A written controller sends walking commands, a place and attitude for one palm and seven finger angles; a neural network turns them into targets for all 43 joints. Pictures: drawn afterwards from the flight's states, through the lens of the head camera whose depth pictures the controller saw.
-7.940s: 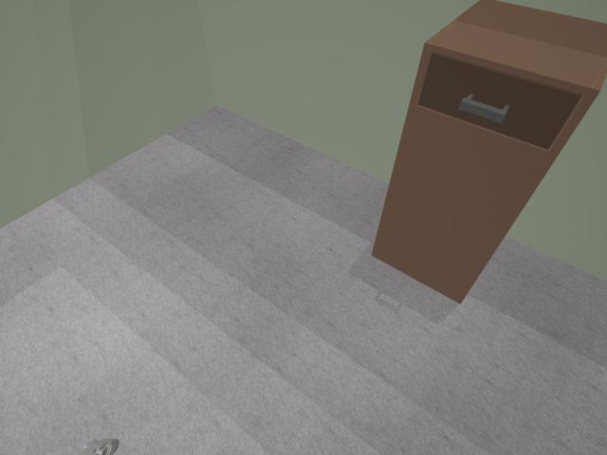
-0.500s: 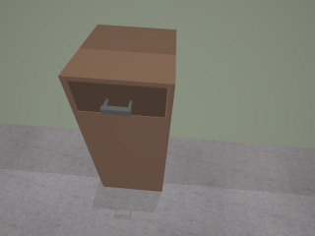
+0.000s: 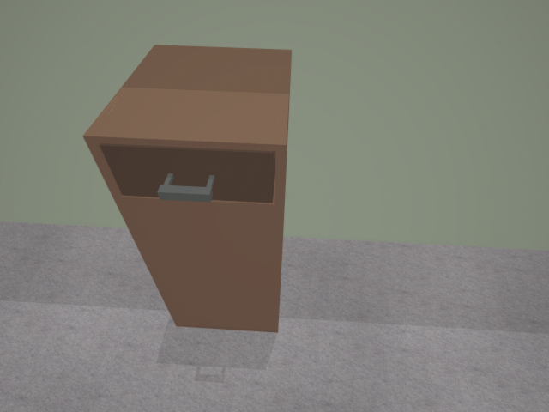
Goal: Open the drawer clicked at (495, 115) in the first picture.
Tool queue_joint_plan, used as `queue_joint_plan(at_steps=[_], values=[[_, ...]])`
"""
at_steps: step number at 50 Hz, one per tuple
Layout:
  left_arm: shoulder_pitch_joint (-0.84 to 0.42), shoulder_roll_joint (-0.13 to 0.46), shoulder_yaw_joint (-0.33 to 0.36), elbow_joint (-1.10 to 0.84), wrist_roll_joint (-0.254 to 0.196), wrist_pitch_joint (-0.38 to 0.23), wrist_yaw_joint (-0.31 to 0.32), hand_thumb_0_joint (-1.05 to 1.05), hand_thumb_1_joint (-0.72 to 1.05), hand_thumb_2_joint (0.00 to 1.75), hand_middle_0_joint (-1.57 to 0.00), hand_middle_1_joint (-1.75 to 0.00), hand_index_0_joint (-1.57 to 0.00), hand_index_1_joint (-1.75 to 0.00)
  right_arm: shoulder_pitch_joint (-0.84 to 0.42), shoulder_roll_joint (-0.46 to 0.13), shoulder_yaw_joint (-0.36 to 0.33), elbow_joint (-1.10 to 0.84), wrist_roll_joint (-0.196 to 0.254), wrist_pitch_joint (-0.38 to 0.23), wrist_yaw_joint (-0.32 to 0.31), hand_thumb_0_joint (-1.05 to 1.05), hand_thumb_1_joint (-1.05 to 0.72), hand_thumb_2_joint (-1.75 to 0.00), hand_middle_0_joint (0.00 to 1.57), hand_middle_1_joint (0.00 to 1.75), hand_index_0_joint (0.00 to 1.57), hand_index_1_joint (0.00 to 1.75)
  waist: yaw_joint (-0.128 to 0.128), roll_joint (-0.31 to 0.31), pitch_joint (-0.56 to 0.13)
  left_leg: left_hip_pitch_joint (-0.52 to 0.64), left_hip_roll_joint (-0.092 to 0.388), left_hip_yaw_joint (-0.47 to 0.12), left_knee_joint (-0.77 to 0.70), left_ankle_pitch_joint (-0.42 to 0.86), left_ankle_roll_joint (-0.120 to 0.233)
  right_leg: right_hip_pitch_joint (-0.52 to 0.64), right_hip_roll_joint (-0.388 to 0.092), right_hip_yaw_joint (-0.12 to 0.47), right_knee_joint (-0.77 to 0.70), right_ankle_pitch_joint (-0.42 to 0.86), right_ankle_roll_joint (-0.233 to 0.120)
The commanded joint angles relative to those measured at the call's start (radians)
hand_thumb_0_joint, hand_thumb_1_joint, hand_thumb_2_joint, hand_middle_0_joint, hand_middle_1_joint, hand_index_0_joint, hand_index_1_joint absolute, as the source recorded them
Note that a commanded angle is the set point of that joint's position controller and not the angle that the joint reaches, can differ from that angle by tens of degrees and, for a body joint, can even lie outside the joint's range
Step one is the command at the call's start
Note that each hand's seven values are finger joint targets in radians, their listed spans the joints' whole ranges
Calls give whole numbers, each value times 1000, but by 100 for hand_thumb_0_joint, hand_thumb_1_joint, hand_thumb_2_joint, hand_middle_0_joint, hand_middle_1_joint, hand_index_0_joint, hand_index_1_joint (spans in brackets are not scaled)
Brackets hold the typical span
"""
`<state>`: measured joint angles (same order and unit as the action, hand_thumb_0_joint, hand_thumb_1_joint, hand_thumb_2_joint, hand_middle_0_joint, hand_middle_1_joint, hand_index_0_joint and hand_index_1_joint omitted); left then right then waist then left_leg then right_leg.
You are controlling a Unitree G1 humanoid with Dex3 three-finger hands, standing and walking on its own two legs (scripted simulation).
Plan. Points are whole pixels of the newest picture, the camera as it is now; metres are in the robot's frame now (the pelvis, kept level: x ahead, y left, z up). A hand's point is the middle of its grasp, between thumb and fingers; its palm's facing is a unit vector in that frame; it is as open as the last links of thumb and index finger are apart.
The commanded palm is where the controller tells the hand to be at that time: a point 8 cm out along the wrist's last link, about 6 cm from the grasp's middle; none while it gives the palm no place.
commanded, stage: look again from close up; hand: left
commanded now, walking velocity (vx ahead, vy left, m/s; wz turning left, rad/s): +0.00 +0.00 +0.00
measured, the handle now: (188, 186) +0.53 +0.21 +0.01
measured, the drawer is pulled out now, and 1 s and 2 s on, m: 0.00 0.00 0.00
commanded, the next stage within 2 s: raise the hand with hooked fingers in 0.60 s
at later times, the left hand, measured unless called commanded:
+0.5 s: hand out of the picture +0.03 +0.19 -0.18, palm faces +0.02 -0.98 -0.22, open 7.4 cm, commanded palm none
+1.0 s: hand (144, 356) +0.21 +0.21 -0.04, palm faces +0.00 -0.29 -0.96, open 8.0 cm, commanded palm +0.15 +0.23 -0.02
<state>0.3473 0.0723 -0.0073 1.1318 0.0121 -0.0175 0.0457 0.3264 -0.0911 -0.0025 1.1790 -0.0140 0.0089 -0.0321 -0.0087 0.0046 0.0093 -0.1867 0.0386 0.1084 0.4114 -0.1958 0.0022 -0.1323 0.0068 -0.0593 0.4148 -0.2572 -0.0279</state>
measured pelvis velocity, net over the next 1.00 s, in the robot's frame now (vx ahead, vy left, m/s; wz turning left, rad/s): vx -0.01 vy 0.00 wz -0.02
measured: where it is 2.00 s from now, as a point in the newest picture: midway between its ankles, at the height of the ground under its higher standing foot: outside the picture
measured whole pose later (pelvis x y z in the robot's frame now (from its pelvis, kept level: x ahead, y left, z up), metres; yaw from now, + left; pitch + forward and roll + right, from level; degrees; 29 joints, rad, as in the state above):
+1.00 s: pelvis -0.01 +0.00 -0.03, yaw -1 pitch +7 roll +2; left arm 0.35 0.28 -0.09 0.06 0.87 0.02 0.37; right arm 0.14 -0.26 -0.05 0.64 -0.04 -0.07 0.00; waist 0.03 0.04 -0.13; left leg -0.52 0.02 0.13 0.71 -0.32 0.02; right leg -0.52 -0.01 0.01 0.80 -0.41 -0.03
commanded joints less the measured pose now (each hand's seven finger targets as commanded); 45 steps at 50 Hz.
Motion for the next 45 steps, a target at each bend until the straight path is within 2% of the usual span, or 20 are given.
queue_joint_plan(at_steps=[1, 3, 4, 5, 6, 7, 9, 16, 34, 35, 36, 37, 38, 39, 40, 41, 42, 43, 44, 45], values=[[98, 89, 17, -19, -2, -6, 4, 0, 90, 90, -20, -30, -20, -30, 69, -77, -11, -27, 1, -12, -3, 0, -90, -90, 20, 30, 20, 30, 2, -10, 109, -12, 69, -96, -75, 6, 12, -120, -112, 117, -123, 37, -5], [99, 90, 18, -21, -1, -5, 5, 0, 90, 90, -20, -30, -20, -30, 74, -77, -12, -29, 1, -13, -3, 0, -90, -90, 20, 30, 20, 30, 2, -5, 99, -8, 73, -95, -73, 13, 12, -109, -111, 114, -118, 56, -5], [124, 147, 13, -6, 19, -33, 34, 0, 90, 90, -20, -30, -20, -30, -51, -123, -8, -113, 5, -39, 10, 0, -90, -90, 20, 30, 20, 30, 44, -52, 165, -131, 70, -73, 159, 50, -16, -143, -165, 170, -91, 457, 18], [69, 178, 16, -58, 8, -40, 24, 0, 90, 90, -20, -30, -20, -30, 22, -73, -11, -136, 1, -23, 16, 0, -90, -90, 20, 30, 20, 30, -28, -36, 91, -85, 40, -90, 155, -134, -3, -169, -211, 199, -137, 126, -31], [14, 166, 15, -81, 8, -42, 17, 0, 90, 90, -20, -30, -20, -30, 64, -78, -13, -124, -4, -20, 20, 0, -90, -90, 20, 30, 20, 30, -50, -22, 63, -52, 37, -88, 151, -109, -2, -214, -179, 189, -138, -113, -58], [0, 158, 16, -95, 4, -43, 14, 0, 90, 90, -20, -30, -20, -30, 95, -84, -12, -123, -7, -24, 23, 0, -90, -90, 20, 30, 20, 30, -58, 2, 51, -50, 39, -98, 128, -66, 5, -220, -148, 165, -102, -139, -62], [10, 154, 13, -102, 0, -36, 9, 0, 90, 90, -20, -30, -20, -30, 99, -92, -5, -132, -8, -30, 21, 0, -90, -90, 20, 30, 20, 30, -36, 54, 28, -59, 47, -110, 75, -65, 25, -181, -112, 130, -42, -114, -54], [37, 142, 6, -92, -1, -18, 1, 0, 90, 90, -20, -30, -20, -30, 62, -134, 3, -139, -3, -39, 13, 0, -90, -90, 20, 30, 20, 30, 4, -29, 72, -94, 68, -136, 6, 12, 48, -109, -87, 97, 11, 14, -27], [31, 167, 7, -58, -1, -7, -2, 0, 90, 90, -20, -30, -20, -30, 10, -160, 12, -83, 1, -37, 4, 0, -90, -90, 20, 30, 20, 30, 10, -4, 60, 16, 75, -110, -25, 147, 45, -63, -103, 89, -14, 144, -5], [76, 198, 11, -40, 16, -27, 35, 0, 90, 90, -20, -30, -20, -30, -70, -196, -3, -160, 11, -44, 9, 0, -90, -90, 20, 30, 20, 30, 31, -75, 108, -66, 91, -97, 191, 329, 13, -116, -155, 148, -31, 552, 17], [-695, 503, 0, -1580, 147, -179, 47, 0, 88, 89, -20, -32, -20, -32, -53, -342, -17, -493, 62, -188, -30, 0, -90, -90, 20, 30, 20, 30, -50, 242, -417, 236, -11, -109, 40, 470, 45, -72, -41, 132, 106, 473, -23], [-233, 440, 29, -1322, 174, -101, 125, 0, 85, 88, -20, -33, -20, -33, -107, -270, -17, -440, 45, -294, -70, 0, -90, -90, 20, 30, 20, 30, 29, 406, -417, 376, 49, -141, 17, 634, 20, -181, -22, 36, 211, 115, -29], [31, 246, -64, -1211, 159, 59, 178, 0, 83, 87, -21, -34, -21, -34, -128, -222, -37, -429, 71, -329, -74, 0, -90, -90, 20, 30, 20, 30, -2, 300, -263, 227, 51, -152, -37, 548, -15, -282, -6, -19, 295, -90, 1], [44, 124, -157, -1192, 210, 95, 181, 0, 81, 86, -21, -36, -21, -36, -115, -207, -30, -425, 70, -341, -69, 0, -90, -90, 20, 30, 20, 30, -17, 205, -153, 141, 49, -145, -16, 482, 3, -314, -7, -12, 280, -99, 7], [-27, 180, -155, -1273, 288, 91, 201, 0, 78, 85, -21, -37, -21, -37, -162, -243, -39, -486, 49, -344, -54, 0, -90, -90, 20, 30, 20, 30, -13, 131, -70, 48, 36, -151, 35, 341, 7, -344, -15, -7, 214, -78, 1], [-31, 247, -129, -1269, 406, 89, 232, 0, 76, 84, -21, -39, -21, -39, -154, -277, -45, -508, 21, -327, -47, 0, -90, -90, 20, 30, 20, 30, -34, 52, -100, -25, 16, -152, 83, 181, 15, -360, -2, 0, 167, -41, -8], [25, 257, -125, -1226, 509, 87, 256, 0, 74, 83, -21, -40, -21, -40, -169, -283, -46, -555, 2, -304, -43, 0, -90, -90, 20, 30, 20, 30, -23, -22, -104, -90, -12, -145, 140, 120, 25, -374, 7, 15, 147, 1, -20], [111, 271, -104, -1194, 607, 89, 281, 0, 71, 82, -21, -42, -21, -42, -187, -288, -55, -603, -7, -277, -28, 0, -90, -90, 20, 30, 20, 30, 8, -38, -143, -116, -30, -135, 175, 120, 26, -362, 15, 48, 154, -3, -25], [181, 254, -109, -1131, 717, 89, 304, 0, 69, 81, -22, -43, -22, -43, -198, -280, -62, -625, -21, -234, -14, 0, -90, -90, 20, 30, 20, 30, 31, -162, -156, -176, -34, -119, 197, 101, 17, -386, 28, 39, 184, -38, -26], [221, 206, -147, -1069, 803, 83, 322, 0, 67, 80, -22, -45, -22, -45, -229, -279, -67, -655, -33, -192, 1, 0, -90, -90, 20, 30, 20, 30, 50, -249, -90, -263, -43, -111, 213, 35, 13, -433, 33, 54, 195, -93, -29]])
